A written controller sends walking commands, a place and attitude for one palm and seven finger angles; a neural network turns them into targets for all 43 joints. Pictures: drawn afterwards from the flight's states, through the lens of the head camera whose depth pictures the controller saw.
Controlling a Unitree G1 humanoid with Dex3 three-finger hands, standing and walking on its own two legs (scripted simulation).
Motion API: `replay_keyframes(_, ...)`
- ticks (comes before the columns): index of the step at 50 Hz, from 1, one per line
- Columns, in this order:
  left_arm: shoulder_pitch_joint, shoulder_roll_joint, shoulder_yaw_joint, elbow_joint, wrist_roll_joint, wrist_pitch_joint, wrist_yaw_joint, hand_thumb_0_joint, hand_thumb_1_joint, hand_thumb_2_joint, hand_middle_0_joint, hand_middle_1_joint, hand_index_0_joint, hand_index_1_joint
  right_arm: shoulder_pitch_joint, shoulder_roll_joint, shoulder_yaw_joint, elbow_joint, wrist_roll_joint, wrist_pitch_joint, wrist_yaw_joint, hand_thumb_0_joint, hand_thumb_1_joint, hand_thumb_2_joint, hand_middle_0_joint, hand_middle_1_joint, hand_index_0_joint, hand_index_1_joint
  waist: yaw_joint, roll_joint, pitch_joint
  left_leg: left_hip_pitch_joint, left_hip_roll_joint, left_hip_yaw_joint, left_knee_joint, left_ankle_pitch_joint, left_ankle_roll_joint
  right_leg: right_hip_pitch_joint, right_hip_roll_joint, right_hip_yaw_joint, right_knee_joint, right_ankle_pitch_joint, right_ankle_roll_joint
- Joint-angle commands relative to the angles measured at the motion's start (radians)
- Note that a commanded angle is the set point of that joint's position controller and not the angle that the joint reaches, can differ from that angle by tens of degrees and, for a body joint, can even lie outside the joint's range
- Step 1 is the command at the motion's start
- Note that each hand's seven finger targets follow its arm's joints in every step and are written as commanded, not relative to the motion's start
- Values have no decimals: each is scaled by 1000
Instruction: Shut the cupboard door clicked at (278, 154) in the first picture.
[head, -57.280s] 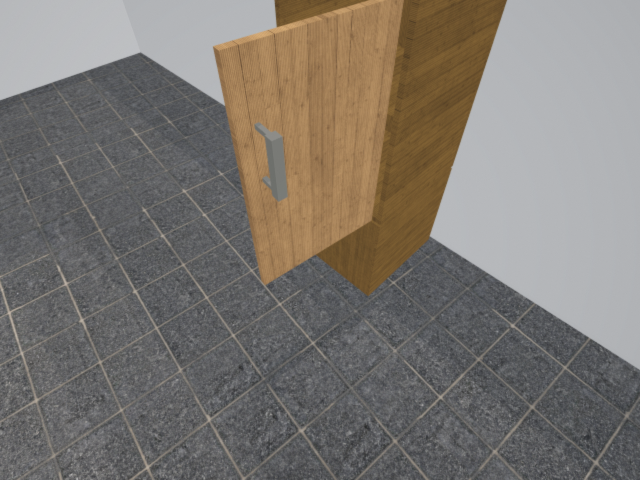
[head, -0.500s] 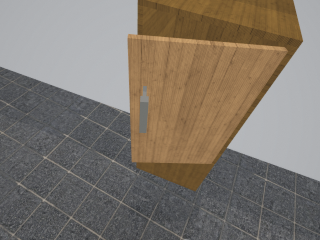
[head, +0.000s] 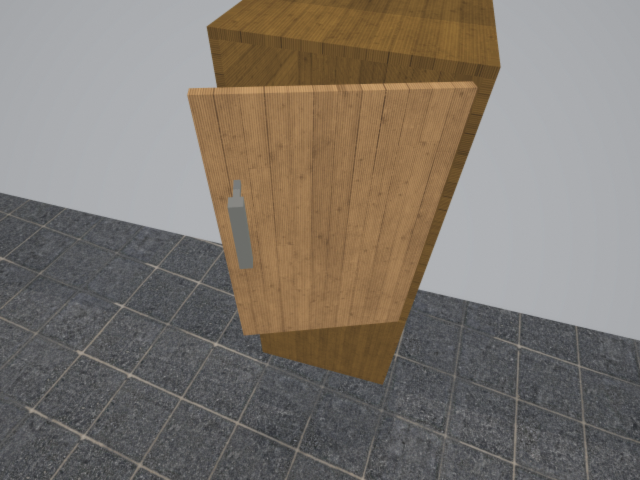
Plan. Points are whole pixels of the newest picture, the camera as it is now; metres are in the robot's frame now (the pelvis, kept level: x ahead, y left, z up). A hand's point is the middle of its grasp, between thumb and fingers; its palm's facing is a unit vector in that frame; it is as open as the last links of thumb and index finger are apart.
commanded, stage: come to a stop and stand still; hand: left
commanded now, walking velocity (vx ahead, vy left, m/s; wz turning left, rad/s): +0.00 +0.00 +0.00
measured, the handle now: (241, 225) +0.47 +0.14 +0.05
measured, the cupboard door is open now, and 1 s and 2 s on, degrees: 22 22 22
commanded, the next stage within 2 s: look again from close up in 0.18 s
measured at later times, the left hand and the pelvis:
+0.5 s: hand out of the picture -0.02 +0.19 -0.18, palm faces +0.02 -0.98 -0.19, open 7.4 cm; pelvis -0.01 +0.02 -0.01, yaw +0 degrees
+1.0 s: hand out of the picture +0.02 +0.23 -0.18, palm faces -0.01 -0.97 -0.24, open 7.4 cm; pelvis +0.00 +0.03 +0.00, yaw -1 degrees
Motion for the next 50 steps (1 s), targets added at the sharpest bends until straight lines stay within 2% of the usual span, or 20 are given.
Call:
replay_keyframes(1,59,93,7,-11,-2,-6,0,0,900,900,-200,-300,-200,-300,16,-76,-6,-21,4,-21,-13,0,-900,-900,200,300,200,300,35,48,110,20,49,-43,-91,159,36,-107,-101,85,-143,154,-24)
replay_keyframes(5,62,88,5,-2,-4,-8,0,0,900,900,-200,-300,-200,-300,26,-71,-7,-16,2,-16,-13,0,-900,-900,200,300,200,300,30,18,89,31,38,-36,-99,98,31,-108,-106,101,-169,87,-26)
replay_keyframes(11,82,68,2,4,-1,-13,3,0,900,900,-200,-300,-200,-300,34,-64,-9,-12,4,-19,-14,0,-900,-900,200,300,200,300,27,-33,76,59,43,-32,-97,103,35,-118,-102,95,-177,90,-23)
replay_keyframes(13,87,62,1,7,-1,-13,4,0,900,900,-200,-300,-200,-300,33,-63,-8,-11,4,-22,-15,0,-900,-900,200,300,200,300,27,-11,66,60,43,-38,-99,125,36,-110,-103,95,-162,125,-23)
replay_keyframes(14,191,81,-1,23,21,-61,45,0,900,900,-200,-300,-200,-300,-87,-75,-4,-82,9,-51,-1,0,-900,-900,200,300,200,300,81,4,56,-16,34,7,146,141,20,-120,-180,166,-127,652,22)
replay_keyframes(15,134,131,4,-26,12,-68,39,0,900,900,-200,-300,-200,-300,-20,-20,0,-115,7,-43,7,0,-900,-900,200,300,200,300,5,-6,2,-41,2,-8,116,-81,36,-97,-214,161,-96,549,-23)
replay_keyframes(16,106,131,7,-42,11,-72,31,0,900,900,-200,-300,-200,-300,-32,-16,-1,-109,-5,-39,9,0,-900,-900,200,300,200,300,22,68,12,-7,-3,4,82,-47,36,-117,-214,155,-81,529,-45)
replay_keyframes(17,87,121,4,-43,10,-68,29,0,900,900,-200,-300,-200,-300,9,-27,-4,-106,-2,-40,8,0,-900,-900,200,300,200,300,-1,35,-7,9,9,-4,59,-7,39,-143,-165,114,-65,314,-48)
replay_keyframes(18,96,91,0,-51,10,-67,27,0,900,900,-200,-300,-200,-300,28,-43,-3,-108,-3,-46,9,0,-900,-900,200,300,200,300,3,4,-13,-1,13,-31,52,51,47,-152,-122,97,-44,210,-41)
replay_keyframes(19,106,76,-2,-53,10,-63,27,0,900,900,-200,-300,-200,-300,23,-54,-4,-113,-1,-50,8,0,-900,-900,200,300,200,300,9,-18,-3,-11,23,-39,43,76,54,-160,-104,90,-39,160,-36)
replay_keyframes(21,123,68,-2,-55,13,-53,25,0,900,900,-200,-300,-200,-300,22,-65,-4,-116,-2,-57,5,0,-900,-900,200,300,200,300,24,32,14,-28,35,-52,20,116,63,-153,-86,71,-15,120,-29)
replay_keyframes(22,128,72,-3,-57,11,-46,23,0,900,900,-200,-300,-200,-300,15,-73,-3,-123,-1,-55,4,0,-900,-900,200,300,200,300,26,28,17,-37,34,-64,7,86,68,-156,-80,69,-7,67,-26)
replay_keyframes(25,136,72,-6,-60,12,-39,19,0,900,900,-200,-300,-200,-300,-9,-88,-5,-136,2,-53,2,0,-900,-900,200,300,200,300,35,-17,60,-57,33,-74,-18,46,74,-185,-77,76,-10,20,-20)
replay_keyframes(30,134,93,-5,-71,12,-29,14,0,900,900,-200,-300,-200,-300,-32,-112,-7,-135,0,-55,3,0,-900,-900,200,300,200,300,47,19,71,-70,39,-100,-73,-12,87,-185,-73,65,3,-1,-13)
replay_keyframes(35,119,126,-2,-81,12,-29,10,0,900,900,-200,-300,-200,-300,-53,-142,-12,-137,1,-61,4,0,-900,-900,200,300,200,300,50,25,13,-30,45,-98,-77,35,93,-157,-81,61,9,53,-7)
replay_keyframes(38,113,147,2,-82,11,-31,8,0,900,900,-200,-300,-200,-300,-71,-153,-13,-134,2,-66,2,0,-900,-900,200,300,200,300,56,39,-26,0,47,-89,-61,123,97,-132,-89,63,10,109,-4)
replay_keyframes(43,81,169,4,-80,12,-32,6,0,900,900,-200,-300,-200,-300,-92,-165,-13,-126,4,-65,2,0,-900,-900,200,300,200,300,51,16,-19,18,42,-72,-50,173,91,-133,-100,73,-5,158,-1)
replay_keyframes(44,94,141,-2,-68,11,-27,7,0,900,900,-200,-300,-200,-300,-79,-134,-6,-117,2,-63,3,0,-900,-900,200,300,200,300,48,14,-34,27,48,-74,-56,161,89,-127,-101,57,-4,136,6)
replay_keyframes(46,112,123,-6,-56,13,-21,6,0,900,900,-200,-300,-200,-300,-68,-122,-4,-107,0,-56,2,0,-900,-900,200,300,200,300,49,8,-19,13,60,-91,-66,122,96,-126,-89,29,7,89,12)
replay_keyframes(50,125,120,-1,-58,22,-5,-2,0,900,900,-200,-300,-200,-300,-63,-159,-20,-106,-7,-43,-1,0,-900,-900,200,300,200,300,42,68,23,-16,106,-174,-127,-22,123,-184,-63,-19,58,-27,11)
